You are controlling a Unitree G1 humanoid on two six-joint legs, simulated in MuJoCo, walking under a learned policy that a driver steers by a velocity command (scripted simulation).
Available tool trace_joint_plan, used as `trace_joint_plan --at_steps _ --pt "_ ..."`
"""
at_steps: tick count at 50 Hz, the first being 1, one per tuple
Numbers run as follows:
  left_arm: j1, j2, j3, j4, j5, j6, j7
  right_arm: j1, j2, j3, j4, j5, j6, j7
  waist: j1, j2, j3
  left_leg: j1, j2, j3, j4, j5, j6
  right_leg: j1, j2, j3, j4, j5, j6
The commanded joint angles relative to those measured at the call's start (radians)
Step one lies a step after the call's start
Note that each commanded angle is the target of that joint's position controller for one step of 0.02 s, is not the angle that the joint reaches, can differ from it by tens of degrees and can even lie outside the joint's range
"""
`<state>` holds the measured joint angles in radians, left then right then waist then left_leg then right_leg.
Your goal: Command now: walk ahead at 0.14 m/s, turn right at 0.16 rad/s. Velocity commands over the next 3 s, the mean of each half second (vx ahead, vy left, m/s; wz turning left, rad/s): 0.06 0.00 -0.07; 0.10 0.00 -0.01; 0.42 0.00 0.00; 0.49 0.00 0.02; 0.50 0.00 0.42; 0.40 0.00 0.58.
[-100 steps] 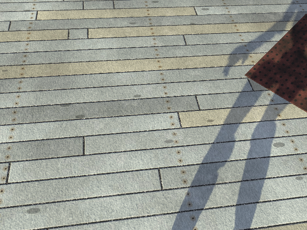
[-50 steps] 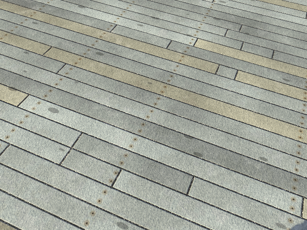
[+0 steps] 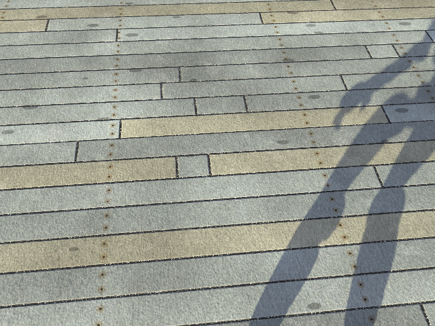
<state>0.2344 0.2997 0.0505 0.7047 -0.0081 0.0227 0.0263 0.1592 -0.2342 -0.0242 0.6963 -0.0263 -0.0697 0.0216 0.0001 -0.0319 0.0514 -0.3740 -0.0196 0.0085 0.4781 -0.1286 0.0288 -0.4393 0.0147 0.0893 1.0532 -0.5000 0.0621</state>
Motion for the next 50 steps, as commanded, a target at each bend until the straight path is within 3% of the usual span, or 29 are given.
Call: trace_joint_plan --at_steps 1,3,5,7,8,9,10,11,15,23,34,38,39,41,42,44,47,48,49,50 --pt "0.081 0.017 0.002 -0.040 0.011 -0.001 0.006 -0.051 -0.136 -0.033 -0.041 0.001 -0.001 -0.004 0.034 0.189 -0.173 0.115 0.209 -0.158 -0.134 0.538 0.186 0.118 -0.039 -0.032 -0.231 0.071 0.017" --pt "0.075 0.032 0.005 -0.031 0.009 0.002 0.006 -0.034 -0.149 -0.036 -0.023 0.012 0.008 -0.008 0.023 0.184 -0.215 0.143 0.229 -0.165 -0.127 0.472 0.197 0.184 -0.038 -0.038 -0.340 0.182 0.012" --pt "0.066 0.036 0.008 -0.026 0.011 0.011 0.001 -0.055 -0.146 -0.030 -0.018 0.023 0.021 -0.009 0.036 0.167 -0.198 0.096 0.216 -0.161 -0.130 0.225 0.176 0.273 -0.029 -0.057 -0.479 0.302 -0.011" --pt "0.017 0.048 0.009 -0.045 0.034 0.015 -0.001 -0.026 -0.105 -0.012 0.003 0.020 0.024 -0.004 0.032 0.133 -0.141 0.011 0.163 -0.155 -0.141 -0.113 0.090 0.350 -0.054 -0.019 -0.603 0.396 -0.052" --pt "-0.004 0.084 0.012 -0.066 0.040 0.014 0.004 -0.007 -0.088 -0.004 0.011 0.005 0.023 -0.001 0.013 0.071 -0.121 -0.029 0.123 -0.130 -0.107 -0.253 0.037 0.369 -0.131 0.064 -0.628 0.441 -0.086" --pt "-0.044 0.139 0.026 -0.057 0.030 0.016 0.006 0.055 -0.087 -0.006 0.015 0.002 0.023 0.002 -0.054 -0.067 -0.086 -0.001 0.048 -0.055 -0.096 -0.281 0.000 0.265 -0.141 0.075 -0.612 0.289 -0.128" --pt "-0.054 0.082 0.019 -0.056 0.028 0.012 0.000 0.019 -0.099 -0.007 0.023 -0.002 0.028 -0.004 -0.020 -0.073 -0.063 0.075 0.035 -0.027 -0.062 -0.227 -0.024 0.167 -0.108 0.059 -0.638 0.127 -0.129" --pt "-0.054 0.049 0.009 -0.052 0.034 0.004 -0.002 -0.003 -0.108 -0.011 0.022 0.002 0.031 -0.008 -0.013 -0.062 -0.033 0.087 0.036 -0.027 -0.050 -0.192 -0.025 0.132 -0.091 0.051 -0.647 0.105 -0.112" --pt "-0.034 0.042 0.006 -0.040 0.025 -0.023 0.000 0.018 -0.099 -0.012 0.045 0.006 0.034 -0.018 -0.010 -0.034 -0.055 0.105 0.048 -0.035 -0.025 -0.067 -0.006 0.178 -0.076 0.028 -0.588 0.324 -0.080" --pt "-0.025 0.037 0.008 -0.024 0.018 -0.022 0.006 0.009 -0.097 -0.015 0.089 0.017 0.041 -0.022 -0.006 0.020 -0.086 0.151 0.055 -0.035 0.007 0.056 -0.012 0.218 -0.062 0.015 -0.552 0.460 -0.081" --pt "-0.009 0.024 0.011 0.045 0.016 -0.024 0.012 -0.002 -0.102 -0.022 0.173 0.022 0.059 -0.041 -0.010 0.027 -0.067 0.174 0.060 -0.040 -0.002 0.053 -0.014 0.223 -0.047 -0.005 -0.571 0.455 -0.073" --pt "-0.003 0.022 0.012 0.082 0.016 -0.026 0.015 -0.005 -0.101 -0.023 0.208 0.022 0.063 -0.046 -0.011 0.026 -0.055 0.175 0.059 -0.040 -0.015 0.033 -0.014 0.223 -0.043 -0.012 -0.585 0.434 -0.070" --pt "0.021 0.011 0.010 0.103 0.015 -0.025 0.015 0.015 -0.089 -0.021 0.227 0.022 0.066 -0.047 -0.010 0.026 -0.075 0.182 0.048 -0.029 -0.023 -0.069 -0.012 0.234 -0.032 -0.024 -0.595 0.334 -0.071" --pt "0.037 0.030 0.019 0.122 0.005 -0.022 0.017 0.024 -0.115 -0.032 0.244 0.036 0.070 -0.050 -0.009 0.034 -0.016 0.123 0.028 -0.026 -0.022 -0.413 0.016 0.168 -0.004 -0.040 -0.587 -0.014 -0.099" --pt "0.032 0.031 0.019 0.120 0.002 -0.028 0.019 0.024 -0.119 -0.033 0.243 0.040 0.066 -0.052 -0.011 0.040 0.035 0.079 0.041 -0.052 -0.038 -0.537 0.036 0.118 -0.009 -0.030 -0.592 -0.137 -0.114" --pt "0.034 0.020 0.016 0.119 -0.009 -0.056 0.018 0.048 -0.119 -0.034 0.247 0.049 0.041 -0.051 -0.017 0.057 0.094 0.056 0.084 -0.125 -0.062 -0.626 0.075 0.050 -0.025 -0.009 -0.577 -0.188 -0.136" --pt "-0.001 -0.012 0.012 0.112 -0.016 -0.104 0.001 0.131 -0.158 -0.048 0.276 0.053 0.003 -0.039 -0.041 0.139 0.072 0.155 0.205 -0.332 -0.152 -0.641 0.158 -0.022 -0.006 -0.053 -0.445 -0.036 -0.133" --pt "-0.007 -0.028 0.009 0.110 -0.020 -0.116 -0.006 0.143 -0.175 -0.053 0.281 0.053 -0.002 -0.036 -0.036 0.188 0.062 0.174 0.265 -0.427 -0.209 -0.644 0.194 -0.022 0.006 -0.091 -0.389 0.037 -0.131" --pt "-0.010 -0.026 0.010 0.111 -0.021 -0.123 -0.011 0.137 -0.180 -0.053 0.276 0.054 -0.002 -0.033 -0.028 0.198 0.064 0.156 0.295 -0.474 -0.242 -0.623 0.214 0.004 0.004 -0.098 -0.386 0.059 -0.143" --pt "0.016 -0.032 0.009 0.122 -0.023 -0.127 -0.015 0.107 -0.183 -0.053 0.266 0.056 -0.002 -0.030 -0.003 0.205 0.069 0.104 0.296 -0.466 -0.236 -0.580 0.211 0.076 0.000 -0.097 -0.436 0.066 -0.161"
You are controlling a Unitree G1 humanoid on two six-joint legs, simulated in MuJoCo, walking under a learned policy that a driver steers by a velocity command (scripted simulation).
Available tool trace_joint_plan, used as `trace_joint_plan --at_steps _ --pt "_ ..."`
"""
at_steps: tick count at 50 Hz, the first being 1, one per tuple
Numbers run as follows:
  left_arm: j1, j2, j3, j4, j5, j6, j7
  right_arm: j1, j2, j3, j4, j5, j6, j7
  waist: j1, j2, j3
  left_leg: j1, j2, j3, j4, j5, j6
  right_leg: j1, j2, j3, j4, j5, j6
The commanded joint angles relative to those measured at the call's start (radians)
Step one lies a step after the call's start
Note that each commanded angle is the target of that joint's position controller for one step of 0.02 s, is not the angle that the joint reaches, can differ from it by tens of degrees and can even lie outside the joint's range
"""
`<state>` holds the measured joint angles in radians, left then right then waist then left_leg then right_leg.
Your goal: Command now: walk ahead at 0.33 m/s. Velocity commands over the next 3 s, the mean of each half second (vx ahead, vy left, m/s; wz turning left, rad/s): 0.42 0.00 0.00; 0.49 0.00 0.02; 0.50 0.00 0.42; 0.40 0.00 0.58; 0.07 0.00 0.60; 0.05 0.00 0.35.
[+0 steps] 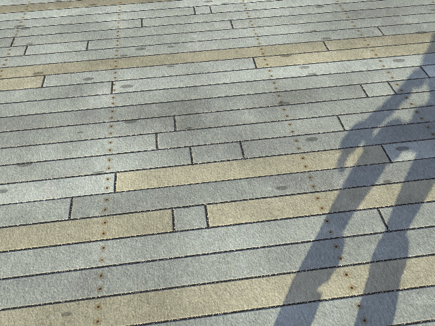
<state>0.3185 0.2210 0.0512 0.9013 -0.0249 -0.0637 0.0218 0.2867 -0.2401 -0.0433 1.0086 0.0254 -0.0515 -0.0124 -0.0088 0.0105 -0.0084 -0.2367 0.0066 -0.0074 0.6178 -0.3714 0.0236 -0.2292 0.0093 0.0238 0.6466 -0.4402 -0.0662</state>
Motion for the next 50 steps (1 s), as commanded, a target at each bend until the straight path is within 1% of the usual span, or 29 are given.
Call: trace_joint_plan --at_steps 1,2,3,4,5,7,10,12,14,16,18,20,21,22,23,24,25,26,27,29,30,32,36,39,43,47,48,49,50 --pt "0.002 0.049 0.011 -0.044 -0.006 -0.044 -0.014 -0.084 -0.164 -0.029 -0.068 0.008 -0.018 0.007 0.049 0.150 0.123 -0.113 0.229 -0.373 -0.339 -0.258 0.183 0.001 0.002 -0.025 -0.122 0.029 -0.049" --pt "0.115 0.078 0.022 0.004 -0.007 -0.047 -0.015 -0.185 -0.128 -0.018 -0.105 0.011 -0.019 0.008 0.110 0.085 0.116 -0.189 0.146 -0.229 -0.225 -0.114 0.121 0.122 -0.026 0.040 -0.211 0.052 -0.067" --pt "0.237 0.168 0.050 0.057 -0.011 -0.050 -0.013 -0.237 -0.074 -0.005 -0.140 0.008 -0.037 0.011 0.131 -0.146 0.089 -0.351 0.000 -0.014 0.076 0.082 0.034 0.316 -0.142 0.271 -0.308 0.133 -0.117" --pt "0.326 0.228 0.067 0.071 -0.002 -0.048 -0.023 -0.240 -0.092 -0.009 -0.158 -0.006 -0.062 0.012 0.162 -0.310 0.054 -0.570 -0.053 0.033 0.344 -0.055 -0.006 0.507 -0.319 0.546 -0.385 0.358 -0.196" --pt "0.307 0.160 0.044 0.063 0.022 -0.048 -0.026 -0.228 -0.126 -0.019 -0.153 0.001 -0.072 0.018 0.131 -0.204 0.061 -0.679 -0.019 -0.031 0.505 -0.180 0.009 0.532 -0.358 0.561 -0.359 0.459 -0.217" --pt "0.248 0.121 0.026 0.047 0.028 -0.044 -0.030 -0.212 -0.093 -0.010 -0.148 0.023 -0.072 0.032 0.087 -0.096 0.076 -0.782 0.046 -0.037 0.608 -0.081 0.046 0.546 -0.335 0.421 -0.364 0.553 -0.189" --pt "0.217 0.068 0.000 0.055 0.021 -0.018 -0.023 -0.260 -0.048 -0.002 -0.173 0.008 -0.063 0.049 0.063 -0.099 0.101 -0.705 0.090 0.013 0.465 0.068 0.034 0.425 -0.261 0.238 -0.449 0.608 -0.125" --pt "0.166 0.084 -0.003 0.039 0.020 -0.012 -0.007 -0.323 -0.016 0.013 -0.202 -0.006 -0.057 0.061 0.056 -0.093 0.124 -0.547 0.060 0.058 0.263 0.211 0.002 0.253 -0.195 0.132 -0.503 0.562 -0.108" --pt "0.169 0.139 0.007 0.040 0.020 -0.020 0.005 -0.392 -0.006 0.022 -0.233 -0.009 -0.051 0.063 0.061 -0.112 0.132 -0.359 0.021 0.080 0.073 0.340 -0.013 0.121 -0.173 0.084 -0.562 0.506 -0.102" --pt "0.185 0.171 0.018 0.059 0.008 -0.031 0.008 -0.410 -0.050 0.014 -0.252 0.001 -0.042 0.058 0.046 -0.133 0.145 -0.285 0.013 0.059 -0.008 0.389 -0.002 0.125 -0.211 0.087 -0.592 0.480 -0.101" --pt "0.176 0.169 0.023 0.070 0.001 -0.032 0.007 -0.399 -0.097 0.000 -0.261 0.003 -0.041 0.055 0.019 -0.130 0.136 -0.256 0.007 0.041 -0.070 0.388 0.028 0.208 -0.241 0.077 -0.546 0.603 -0.081" --pt "0.157 0.183 0.030 0.071 0.012 -0.017 0.005 -0.283 -0.143 -0.027 -0.234 0.001 -0.040 0.050 -0.050 -0.150 0.032 -0.108 -0.033 0.063 -0.058 0.332 0.067 0.284 -0.242 0.042 -0.363 0.958 -0.048" --pt "0.151 0.173 0.027 0.067 0.021 -0.005 0.004 -0.132 -0.174 -0.048 -0.186 0.005 -0.035 0.044 -0.119 -0.143 -0.059 0.073 -0.057 0.081 -0.060 0.313 0.094 0.254 -0.208 0.013 -0.178 1.063 -0.026" --pt "0.149 0.155 0.017 0.051 0.032 0.000 0.003 0.035 -0.214 -0.065 -0.145 0.002 -0.029 0.036 -0.183 -0.100 -0.162 0.352 0.047 -0.034 -0.036 0.281 0.137 0.064 -0.171 0.003 0.082 0.890 0.000" --pt "0.290 0.000 -0.024 0.039 0.030 -0.014 -0.010 0.157 -0.309 -0.085 -0.116 -0.022 -0.028 0.037 -0.120 0.198 -0.350 0.690 0.334 -0.537 -0.146 0.017 0.315 -0.295 0.012 -0.012 0.523 0.283 0.067" --pt "0.264 0.033 -0.020 0.060 0.009 -0.043 -0.020 0.134 -0.229 -0.060 -0.110 -0.016 -0.029 0.044 -0.127 0.230 -0.375 0.648 0.373 -0.812 -0.357 -0.141 0.329 -0.403 0.042 0.124 0.690 -0.100 0.047" --pt "0.143 0.121 0.006 0.017 -0.023 -0.059 -0.023 0.023 -0.178 -0.045 -0.122 -0.008 -0.037 0.045 -0.101 0.177 -0.166 0.479 0.342 -0.673 -0.383 -0.171 0.270 -0.506 -0.019 0.107 0.750 -0.047 0.025" --pt "0.062 0.142 0.009 -0.007 -0.026 -0.066 -0.018 -0.072 -0.149 -0.035 -0.143 -0.011 -0.043 0.046 -0.068 0.081 -0.071 0.302 0.311 -0.532 -0.403 -0.086 0.239 -0.483 -0.077 0.081 0.714 0.051 0.009" --pt "0.030 0.142 0.016 -0.011 -0.011 -0.062 -0.009 -0.134 -0.124 -0.027 -0.150 -0.023 -0.049 0.050 -0.031 0.031 -0.015 0.150 0.272 -0.417 -0.428 0.028 0.219 -0.430 -0.118 0.063 0.653 0.120 0.008" --pt "0.080 0.102 0.020 0.002 0.004 -0.034 0.001 -0.174 -0.090 -0.017 -0.143 -0.037 -0.057 0.055 0.035 0.076 -0.002 -0.002 0.208 -0.281 -0.477 0.114 0.198 -0.307 -0.161 0.070 0.570 0.174 0.010" --pt "0.088 0.082 0.018 0.004 0.006 -0.023 0.003 -0.162 -0.090 -0.016 -0.132 -0.033 -0.060 0.055 0.044 0.079 0.008 -0.040 0.199 -0.244 -0.498 0.134 0.207 -0.294 -0.166 0.059 0.543 0.175 0.016" --pt "0.030 0.091 0.023 -0.021 0.014 -0.012 0.007 -0.123 -0.118 -0.021 -0.112 -0.031 -0.064 0.045 0.044 0.064 0.044 -0.069 0.197 -0.199 -0.535 0.156 0.226 -0.347 -0.176 0.046 0.467 0.235 0.038" --pt "-0.137 0.099 0.024 -0.073 0.025 -0.020 0.001 -0.037 -0.158 -0.027 -0.088 -0.026 -0.058 0.016 0.003 0.027 0.068 0.012 0.194 -0.149 -0.547 0.242 0.216 -0.459 -0.174 0.037 0.217 0.456 0.070" --pt "-0.252 0.079 0.013 -0.100 0.017 -0.029 -0.013 0.025 -0.172 -0.028 -0.072 -0.015 -0.050 0.007 -0.038 0.025 0.076 0.051 0.175 -0.091 -0.542 0.276 0.188 -0.416 -0.135 -0.002 0.035 0.563 0.076" --pt "-0.363 0.082 0.002 -0.138 0.006 -0.036 -0.038 0.106 -0.180 -0.031 -0.038 -0.006 -0.031 0.006 -0.074 0.025 0.098 0.181 0.215 -0.084 -0.491 0.291 0.181 -0.422 -0.111 -0.007 -0.087 0.529 0.070" --pt "-0.335 0.129 0.013 -0.152 0.004 -0.048 -0.054 0.110 -0.199 -0.042 -0.032 -0.003 -0.009 0.005 -0.029 0.058 0.070 0.277 0.258 -0.111 -0.368 0.458 0.152 -0.312 -0.075 -0.020 -0.160 0.372 0.021" --pt "-0.238 0.159 0.029 -0.128 0.005 -0.052 -0.052 0.089 -0.197 -0.040 -0.038 -0.004 -0.004 0.006 0.032 0.061 0.016 0.262 0.226 -0.093 -0.251 0.621 0.134 -0.169 -0.044 -0.044 -0.190 0.354 0.000" --pt "-0.055 0.218 0.057 -0.077 0.010 -0.055 -0.043 0.085 -0.165 -0.027 -0.050 -0.013 -0.003 0.007 0.109 0.042 -0.109 0.165 0.164 -0.056 -0.034 0.661 0.105 0.102 -0.063 -0.023 -0.168 0.369 -0.036" --pt "0.113 0.328 0.084 -0.048 0.034 -0.055 -0.035 0.150 -0.072 0.004 -0.084 -0.025 -0.015 0.014 0.126 -0.129 -0.299 -0.188 0.041 0.019 0.358 0.366 0.038 0.533 -0.321 0.307 -0.151 0.331 -0.155"
Over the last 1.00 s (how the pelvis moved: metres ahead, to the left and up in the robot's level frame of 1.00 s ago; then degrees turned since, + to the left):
0.10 -0.02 -0.01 -1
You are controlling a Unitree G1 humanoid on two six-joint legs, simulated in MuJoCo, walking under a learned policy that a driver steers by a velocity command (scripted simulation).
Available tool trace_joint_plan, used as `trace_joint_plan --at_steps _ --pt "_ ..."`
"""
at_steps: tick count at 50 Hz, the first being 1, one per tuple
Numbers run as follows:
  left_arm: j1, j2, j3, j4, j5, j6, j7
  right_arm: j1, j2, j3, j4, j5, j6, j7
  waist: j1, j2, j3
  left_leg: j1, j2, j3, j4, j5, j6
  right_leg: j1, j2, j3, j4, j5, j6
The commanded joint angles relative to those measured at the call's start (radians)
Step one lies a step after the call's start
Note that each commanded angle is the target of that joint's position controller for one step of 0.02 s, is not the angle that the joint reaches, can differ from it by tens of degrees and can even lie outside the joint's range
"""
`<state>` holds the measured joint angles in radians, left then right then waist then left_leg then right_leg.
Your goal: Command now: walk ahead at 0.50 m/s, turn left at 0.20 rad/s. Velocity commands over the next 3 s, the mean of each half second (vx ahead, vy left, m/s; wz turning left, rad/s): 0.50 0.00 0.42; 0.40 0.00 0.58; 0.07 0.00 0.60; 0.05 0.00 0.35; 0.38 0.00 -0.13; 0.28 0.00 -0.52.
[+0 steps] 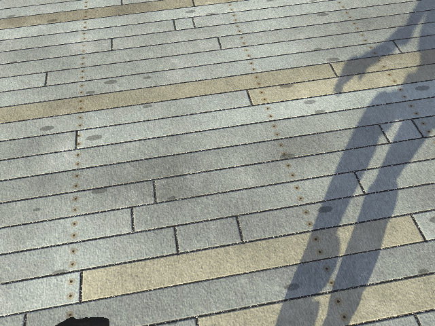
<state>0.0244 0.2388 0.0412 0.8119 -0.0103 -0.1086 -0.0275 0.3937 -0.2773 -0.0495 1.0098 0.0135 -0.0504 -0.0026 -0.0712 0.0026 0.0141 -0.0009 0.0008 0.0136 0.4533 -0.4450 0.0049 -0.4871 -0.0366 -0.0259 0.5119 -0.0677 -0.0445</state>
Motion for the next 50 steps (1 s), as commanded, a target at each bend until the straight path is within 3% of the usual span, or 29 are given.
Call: trace_joint_plan --at_steps 1,2,3,4,6,8,10,13,16,21,24,25,26,27,28,29,30,31,32,33,35,39,41,44,47,48,49,50 --pt "0.455 0.288 0.087 0.060 0.013 -0.002 0.009 0.091 0.012 0.026 -0.074 -0.002 -0.036 0.006 0.180 -0.280 -0.426 -0.649 -0.057 -0.083 0.741 -0.136 0.033 0.924 -0.401 0.701 -0.164 -0.214 -0.248" --pt "0.405 0.198 0.061 0.051 0.011 -0.004 0.012 0.005 -0.112 -0.009 -0.081 0.031 -0.048 0.005 0.192 -0.181 -0.298 -0.737 -0.001 -0.161 0.840 -0.102 0.049 0.819 -0.366 0.619 -0.198 -0.282 -0.194" --pt "0.312 0.164 0.048 0.034 0.009 -0.005 0.015 -0.064 -0.134 -0.018 -0.104 0.042 -0.053 0.002 0.167 -0.143 -0.176 -0.761 0.050 -0.136 0.834 0.000 0.059 0.675 -0.338 0.469 -0.223 -0.230 -0.153" --pt "0.236 0.123 0.034 0.027 0.010 -0.007 0.013 -0.106 -0.124 -0.023 -0.105 0.031 -0.046 -0.006 0.141 -0.077 -0.097 -0.721 0.088 -0.123 0.784 0.086 0.059 0.540 -0.284 0.353 -0.269 -0.166 -0.119" --pt "0.171 0.096 0.028 0.030 0.022 -0.014 0.012 -0.060 -0.075 -0.027 -0.096 0.024 -0.022 -0.006 0.079 -0.123 -0.046 -0.619 0.134 -0.128 0.717 0.186 0.044 0.399 -0.242 0.207 -0.334 -0.066 -0.110" --pt "0.168 0.097 0.032 0.046 0.029 -0.021 0.014 -0.055 -0.041 -0.028 -0.099 0.027 0.002 -0.004 0.060 -0.094 -0.019 -0.607 0.139 -0.119 0.707 0.226 0.037 0.341 -0.223 0.114 -0.374 -0.004 -0.118" --pt "0.179 0.115 0.038 0.059 0.031 -0.024 0.022 -0.094 -0.037 -0.031 -0.125 0.019 0.014 -0.004 0.057 -0.073 0.017 -0.668 0.141 -0.131 0.647 0.292 0.023 0.344 -0.227 0.042 -0.385 0.099 -0.131" --pt "0.200 0.130 0.042 0.075 0.031 -0.016 0.038 -0.172 -0.032 -0.034 -0.161 0.012 0.009 0.005 0.071 -0.061 0.039 -0.703 0.127 -0.117 0.475 0.435 0.017 0.370 -0.204 -0.050 -0.396 0.140 -0.114" --pt "0.228 0.156 0.048 0.083 0.024 -0.008 0.051 -0.277 -0.011 -0.023 -0.203 0.004 0.004 0.026 0.106 -0.042 0.065 -0.677 0.117 -0.044 0.315 0.524 0.024 0.397 -0.206 -0.118 -0.412 0.147 -0.105" --pt "0.298 0.181 0.061 0.112 0.003 0.028 0.056 -0.401 -0.010 -0.017 -0.286 0.008 0.005 0.059 0.132 -0.033 0.097 -0.735 0.093 0.020 0.200 0.430 0.067 0.590 -0.263 -0.172 -0.324 0.312 -0.095" --pt "0.265 0.225 0.074 0.096 -0.007 0.049 0.064 -0.340 -0.055 -0.040 -0.306 0.012 0.011 0.069 0.065 -0.085 0.018 -0.563 0.004 0.107 0.197 0.285 0.119 0.629 -0.264 -0.211 -0.138 0.767 -0.065" --pt "0.250 0.237 0.076 0.089 -0.007 0.058 0.066 -0.248 -0.090 -0.059 -0.291 0.017 0.014 0.068 0.009 -0.097 -0.035 -0.442 -0.036 0.126 0.192 0.247 0.145 0.614 -0.253 -0.219 0.003 0.868 -0.053" --pt "0.226 0.240 0.075 0.080 -0.012 0.063 0.067 -0.092 -0.143 -0.090 -0.254 0.019 0.014 0.057 -0.078 -0.077 -0.115 -0.211 -0.075 0.118 0.112 0.304 0.183 0.524 -0.216 -0.235 0.214 0.813 -0.022" --pt "0.236 0.206 0.061 0.058 0.009 0.053 0.066 0.046 -0.234 -0.123 -0.222 0.016 0.025 0.032 -0.121 0.048 -0.200 0.084 0.053 -0.112 0.076 0.291 0.241 0.267 -0.161 -0.234 0.529 0.428 0.024" --pt "0.320 0.050 0.014 -0.002 0.022 0.016 0.047 -0.006 -0.322 -0.132 -0.245 0.016 0.015 0.029 0.014 0.285 -0.293 0.387 0.308 -0.736 -0.062 0.154 0.461 -0.178 0.081 -0.095 0.887 -0.489 0.085" --pt "0.206 0.138 0.027 -0.020 -0.018 -0.031 0.029 0.025 -0.226 -0.101 -0.257 0.003 0.004 0.033 -0.055 0.139 -0.352 0.427 0.328 -0.832 -0.176 0.104 0.441 -0.300 0.060 0.122 0.952 -0.509 0.054" --pt "0.126 0.167 0.035 -0.047 -0.048 -0.052 0.021 -0.010 -0.172 -0.087 -0.254 -0.003 -0.010 0.032 -0.053 0.095 -0.219 0.331 0.300 -0.670 -0.177 0.177 0.383 -0.360 0.010 0.121 0.905 -0.418 0.023" --pt "0.126 0.157 0.034 -0.040 -0.032 -0.058 0.027 -0.081 -0.139 -0.077 -0.265 0.006 -0.020 0.034 0.002 -0.011 -0.137 0.173 0.252 -0.542 -0.173 0.287 0.340 -0.309 -0.040 0.120 0.798 -0.336 0.017" --pt "0.128 0.164 0.043 -0.028 -0.001 -0.051 0.036 -0.144 -0.104 -0.066 -0.279 0.008 -0.022 0.033 0.039 -0.032 -0.091 0.044 0.213 -0.448 -0.187 0.379 0.311 -0.239 -0.069 0.111 0.711 -0.292 0.025" --pt "0.143 0.170 0.049 -0.028 0.010 -0.039 0.036 -0.164 -0.092 -0.058 -0.292 -0.002 -0.026 0.030 0.066 -0.001 -0.070 -0.055 0.188 -0.396 -0.193 0.524 0.306 -0.159 -0.084 0.115 0.677 -0.270 0.033" --pt "0.164 0.153 0.050 -0.036 0.018 -0.014 0.035 -0.174 -0.113 -0.063 -0.299 0.001 -0.026 0.020 0.095 0.005 -0.064 -0.139 0.170 -0.362 -0.228 0.542 0.310 -0.114 -0.090 0.105 0.581 -0.246 0.069" --pt "0.020 0.108 0.035 -0.090 0.029 0.003 0.042 -0.125 -0.164 -0.075 -0.295 0.003 -0.016 -0.010 0.062 0.028 -0.005 -0.251 0.098 -0.244 -0.211 0.698 0.257 -0.096 -0.034 0.061 0.292 -0.044 0.115" --pt "-0.031 0.089 0.026 -0.110 0.027 0.000 0.036 -0.098 -0.167 -0.078 -0.290 0.005 0.001 -0.018 0.037 0.066 -0.026 -0.279 0.052 -0.201 -0.161 0.748 0.206 -0.014 0.023 0.041 0.144 0.089 0.110" --pt "-0.080 0.105 0.030 -0.141 0.012 0.004 0.025 -0.058 -0.156 -0.076 -0.280 0.011 0.023 -0.025 0.014 0.105 -0.052 -0.241 0.063 -0.265 -0.099 0.661 0.165 0.034 0.070 0.059 0.037 0.157 0.100" --pt "-0.042 0.156 0.048 -0.141 0.016 -0.002 0.019 -0.087 -0.141 -0.074 -0.299 0.007 0.037 -0.040 0.047 0.128 -0.071 -0.151 0.089 -0.377 0.015 0.612 0.144 0.064 0.070 0.109 -0.037 0.084 0.071" --pt "0.006 0.167 0.053 -0.129 0.021 -0.008 0.019 -0.119 -0.134 -0.072 -0.315 0.007 0.039 -0.044 0.076 0.135 -0.085 -0.140 0.078 -0.394 0.076 0.606 0.128 0.112 0.060 0.106 -0.074 0.100 0.054" --pt "0.070 0.184 0.059 -0.118 0.034 -0.016 0.023 -0.142 -0.113 -0.065 -0.334 0.006 0.038 -0.043 0.111 0.113 -0.126 -0.160 0.026 -0.374 0.187 0.586 0.094 0.230 0.023 0.105 -0.137 0.220 0.024" --pt "0.161 0.238 0.067 -0.117 0.056 -0.016 0.031 -0.131 -0.056 -0.045 -0.365 -0.012 0.035 -0.041 0.130 -0.021 -0.260 -0.288 -0.048 -0.297 0.447 0.310 0.047 0.487 -0.169 0.257 -0.074 0.538 -0.042"
Over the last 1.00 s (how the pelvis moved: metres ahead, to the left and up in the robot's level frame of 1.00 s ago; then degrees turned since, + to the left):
0.50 -0.01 0.00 1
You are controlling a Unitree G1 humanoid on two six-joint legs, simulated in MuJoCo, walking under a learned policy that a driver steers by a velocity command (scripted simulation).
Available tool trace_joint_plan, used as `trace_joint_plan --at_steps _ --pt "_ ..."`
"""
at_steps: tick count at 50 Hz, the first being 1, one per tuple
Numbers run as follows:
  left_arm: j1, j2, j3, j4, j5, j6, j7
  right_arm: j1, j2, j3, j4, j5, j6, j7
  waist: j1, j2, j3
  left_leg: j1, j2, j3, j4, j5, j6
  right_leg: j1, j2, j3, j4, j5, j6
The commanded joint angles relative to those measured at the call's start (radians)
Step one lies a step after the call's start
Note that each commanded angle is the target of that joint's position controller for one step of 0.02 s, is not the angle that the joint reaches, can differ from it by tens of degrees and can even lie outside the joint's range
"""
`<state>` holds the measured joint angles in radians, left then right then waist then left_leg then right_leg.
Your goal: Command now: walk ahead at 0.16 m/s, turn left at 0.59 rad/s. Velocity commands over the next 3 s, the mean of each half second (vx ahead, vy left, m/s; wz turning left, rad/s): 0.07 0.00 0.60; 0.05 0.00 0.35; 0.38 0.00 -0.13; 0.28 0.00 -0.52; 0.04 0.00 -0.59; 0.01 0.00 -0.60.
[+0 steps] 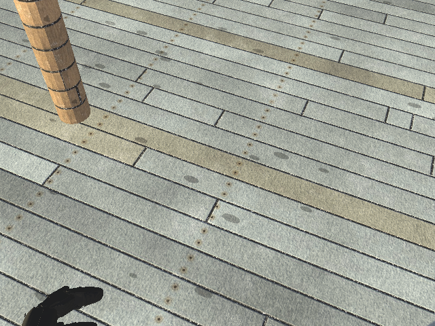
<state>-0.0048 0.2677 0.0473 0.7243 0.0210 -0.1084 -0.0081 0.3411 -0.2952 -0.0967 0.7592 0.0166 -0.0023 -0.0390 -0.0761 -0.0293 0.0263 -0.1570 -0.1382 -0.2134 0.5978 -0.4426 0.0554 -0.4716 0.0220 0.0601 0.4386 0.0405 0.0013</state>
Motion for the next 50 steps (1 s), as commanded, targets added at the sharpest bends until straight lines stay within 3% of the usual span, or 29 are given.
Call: trace_joint_plan --at_steps 1,2,3,4,6,7,9,12,15,19,21,22,23,24,25,26,27,28,29,32,35,40,43,44,45,46,47,48,50 --pt "0.205 0.220 0.056 -0.036 0.038 0.001 0.011 0.170 0.000 0.012 -0.099 -0.007 -0.016 0.001 0.031 -0.252 -0.404 -0.367 -0.036 -0.014 0.563 -0.356 -0.056 0.732 -0.485 0.490 0.036 0.705 -0.282" --pt "0.178 0.187 0.057 -0.040 -0.005 0.020 0.007 0.229 -0.123 -0.006 -0.071 0.009 -0.006 0.007 0.024 -0.220 -0.428 -0.445 0.065 -0.002 0.701 -0.270 -0.082 0.696 -0.524 0.599 -0.002 0.367 -0.322" --pt "0.134 0.113 0.038 -0.071 -0.011 0.034 0.013 0.101 -0.181 -0.025 -0.074 0.016 0.013 0.002 0.069 -0.113 -0.299 -0.494 0.102 0.040 0.748 -0.178 -0.111 0.592 -0.434 0.449 -0.038 0.172 -0.275" --pt "0.093 0.089 0.025 -0.072 -0.004 0.052 0.018 0.020 -0.187 -0.031 -0.089 0.013 0.035 -0.006 0.073 -0.050 -0.219 -0.499 0.128 0.077 0.731 -0.107 -0.126 0.473 -0.371 0.334 -0.071 0.037 -0.234" --pt "0.041 0.105 0.023 -0.067 0.007 0.071 0.023 -0.014 -0.151 -0.030 -0.110 0.007 0.065 -0.010 0.050 -0.075 -0.104 -0.424 0.161 0.115 0.682 -0.035 -0.133 0.253 -0.290 0.193 -0.144 -0.073 -0.213" --pt "0.039 0.116 0.028 -0.062 0.012 0.072 0.026 -0.005 -0.118 -0.023 -0.116 0.007 0.069 -0.010 0.045 -0.100 -0.086 -0.385 0.161 0.143 0.634 -0.009 -0.131 0.203 -0.260 0.129 -0.172 -0.079 -0.211" --pt "0.055 0.123 0.034 -0.050 0.010 0.071 0.031 -0.017 -0.084 -0.015 -0.132 0.005 0.064 -0.010 0.056 -0.109 -0.100 -0.377 0.170 0.166 0.543 0.013 -0.132 0.232 -0.266 0.076 -0.187 -0.025 -0.234" --pt "0.064 0.146 0.045 -0.041 -0.002 0.077 0.038 -0.073 -0.078 -0.007 -0.162 -0.004 0.059 -0.002 0.075 -0.090 -0.143 -0.361 0.207 0.169 0.421 0.062 -0.126 0.294 -0.317 0.049 -0.189 0.007 -0.261" --pt "0.047 0.172 0.054 -0.040 -0.007 0.091 0.035 -0.100 -0.084 -0.005 -0.177 -0.003 0.060 0.013 0.077 -0.100 -0.139 -0.287 0.211 0.201 0.310 0.100 -0.107 0.271 -0.326 -0.004 -0.202 -0.054 -0.251" --pt "0.066 0.199 0.063 -0.021 -0.023 0.103 0.025 -0.126 -0.098 -0.009 -0.193 -0.002 0.064 0.034 0.083 -0.111 -0.120 -0.216 0.194 0.245 0.147 0.099 -0.069 0.300 -0.346 -0.041 -0.169 -0.090 -0.221" --pt "0.059 0.202 0.064 -0.009 -0.040 0.111 0.025 -0.083 -0.097 -0.015 -0.178 -0.004 0.064 0.043 0.047 -0.103 -0.126 -0.110 0.164 0.281 -0.036 0.196 -0.029 0.286 -0.332 -0.083 -0.094 -0.105 -0.167" --pt "0.099 0.177 0.060 0.010 -0.044 0.115 0.023 -0.048 -0.118 -0.026 -0.164 -0.008 0.063 0.039 0.041 -0.072 -0.127 -0.019 0.149 0.260 -0.121 0.261 0.004 0.233 -0.302 -0.122 -0.020 -0.155 -0.109" --pt "0.132 0.123 0.047 0.017 -0.029 0.118 0.016 -0.013 -0.199 -0.049 -0.164 -0.009 0.062 0.025 0.051 0.120 -0.108 0.092 0.287 0.039 -0.242 0.453 0.074 0.075 -0.206 -0.218 0.199 -0.322 -0.011" --pt "0.097 0.098 0.036 -0.043 0.010 0.112 0.014 -0.041 -0.304 -0.064 -0.200 -0.016 0.061 0.012 0.076 0.366 -0.074 0.143 0.510 -0.293 -0.258 0.656 0.256 -0.216 -0.048 -0.235 0.457 -0.685 0.080" --pt "0.001 0.142 0.052 -0.060 0.002 0.104 0.022 -0.028 -0.269 -0.057 -0.206 -0.049 0.037 0.019 0.000 0.246 -0.121 0.064 0.517 -0.301 -0.282 0.610 0.317 -0.225 -0.036 -0.061 0.641 -0.701 0.071" --pt "0.009 0.155 0.060 -0.057 -0.021 0.106 0.025 -0.075 -0.245 -0.046 -0.202 -0.050 0.017 0.021 0.038 0.198 -0.103 0.042 0.461 -0.206 -0.283 0.558 0.264 -0.229 -0.052 -0.024 0.689 -0.607 0.051" --pt "0.048 0.155 0.065 -0.033 -0.022 0.110 0.032 -0.141 -0.217 -0.040 -0.208 -0.030 0.008 0.018 0.072 0.158 -0.092 0.030 0.404 -0.139 -0.270 0.512 0.200 -0.227 -0.063 -0.012 0.680 -0.519 0.045" --pt "0.062 0.163 0.070 -0.019 -0.011 0.113 0.040 -0.175 -0.183 -0.028 -0.215 -0.014 0.007 0.015 0.080 0.156 -0.095 0.026 0.381 -0.112 -0.262 0.526 0.168 -0.222 -0.065 -0.010 0.676 -0.469 0.049" --pt "0.074 0.161 0.071 -0.017 -0.005 0.114 0.041 -0.188 -0.169 -0.019 -0.220 -0.011 0.009 0.010 0.091 0.163 -0.103 -0.002 0.362 -0.091 -0.255 0.584 0.166 -0.182 -0.052 -0.016 0.702 -0.432 0.058" --pt "0.095 0.135 0.063 -0.016 -0.020 0.111 0.035 -0.175 -0.148 -0.008 -0.222 -0.019 0.011 0.004 0.092 0.156 -0.137 0.033 0.337 -0.064 -0.239 0.632 0.168 -0.143 -0.036 -0.021 0.636 -0.371 0.072" --pt "0.064 0.106 0.046 -0.027 -0.022 0.112 0.026 -0.156 -0.151 -0.007 -0.211 -0.020 0.016 0.001 0.064 0.174 -0.132 0.054 0.332 -0.072 -0.222 0.595 0.166 -0.086 -0.043 -0.022 0.463 -0.365 0.079" --pt "0.072 0.119 0.041 -0.034 -0.030 0.110 0.009 -0.164 -0.155 0.000 -0.197 -0.026 0.026 0.019 0.043 0.187 -0.103 -0.017 0.343 -0.130 -0.200 0.566 0.184 0.067 -0.038 -0.039 0.287 -0.423 0.062" --pt "0.126 0.095 0.034 -0.020 -0.024 0.098 0.000 -0.200 -0.122 0.017 -0.183 -0.010 0.026 0.023 0.093 0.161 -0.097 -0.048 0.300 -0.132 -0.157 0.542 0.138 0.215 -0.029 -0.058 -0.002 -0.241 0.033" --pt "0.158 0.095 0.028 -0.014 -0.008 0.092 -0.002 -0.174 -0.089 0.029 -0.172 -0.015 0.020 0.022 0.099 0.129 -0.132 -0.090 0.263 -0.119 -0.161 0.378 0.090 0.334 -0.057 -0.030 -0.080 -0.126 0.014" --pt "0.195 0.145 0.033 -0.014 0.008 0.090 0.000 -0.143 -0.051 0.042 -0.162 -0.035 0.014 0.023 0.083 0.020 -0.156 -0.168 0.187 -0.052 -0.068 0.167 0.029 0.430 -0.184 0.089 -0.086 -0.048 -0.030" --pt "0.183 0.189 0.042 0.010 0.004 0.092 0.001 -0.095 -0.034 0.042 -0.165 -0.034 0.005 0.026 0.018 -0.147 -0.137 -0.229 0.078 0.100 -0.018 0.002 -0.017 0.386 -0.251 0.180 -0.085 -0.271 -0.128" --pt "0.187 0.185 0.047 0.001 -0.014 0.091 0.002 -0.166 -0.090 0.033 -0.174 -0.036 -0.002 0.024 0.081 -0.186 -0.079 -0.259 0.077 0.162 0.060 -0.019 -0.048 0.318 -0.289 0.291 -0.185 -0.590 -0.196" --pt "0.198 0.189 0.048 0.002 -0.013 0.088 0.008 -0.229 -0.129 0.016 -0.186 -0.019 -0.009 0.023 0.111 -0.188 -0.003 -0.327 0.089 0.185 0.144 -0.017 -0.052 0.295 -0.318 0.355 -0.250 -0.743 -0.212" --pt "0.255 0.209 0.052 0.020 -0.019 0.075 0.023 -0.263 -0.134 0.005 -0.196 -0.007 -0.017 0.024 0.137 -0.181 0.066 -0.470 0.133 0.158 0.315 -0.080 -0.054 0.330 -0.363 0.423 -0.293 -0.726 -0.234"
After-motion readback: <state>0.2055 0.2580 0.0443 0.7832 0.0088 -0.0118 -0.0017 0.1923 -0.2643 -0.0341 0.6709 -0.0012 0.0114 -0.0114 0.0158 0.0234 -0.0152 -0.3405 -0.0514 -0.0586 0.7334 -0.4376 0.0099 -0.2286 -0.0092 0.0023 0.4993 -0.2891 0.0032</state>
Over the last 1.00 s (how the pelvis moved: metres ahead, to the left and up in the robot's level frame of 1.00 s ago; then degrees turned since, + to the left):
0.53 0.09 0.00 34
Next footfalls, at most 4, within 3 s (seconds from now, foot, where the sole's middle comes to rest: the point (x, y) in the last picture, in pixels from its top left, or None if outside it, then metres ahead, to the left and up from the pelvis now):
0.46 left None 0.07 0.13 -0.76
0.88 right None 0.16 -0.08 -0.76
1.22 left None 0.12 0.20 -0.76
1.72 right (171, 309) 0.52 0.11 -0.76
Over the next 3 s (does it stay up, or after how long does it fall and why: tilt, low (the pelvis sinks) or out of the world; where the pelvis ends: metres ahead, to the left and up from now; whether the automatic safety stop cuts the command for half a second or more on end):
stays up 0.47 0.18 0.02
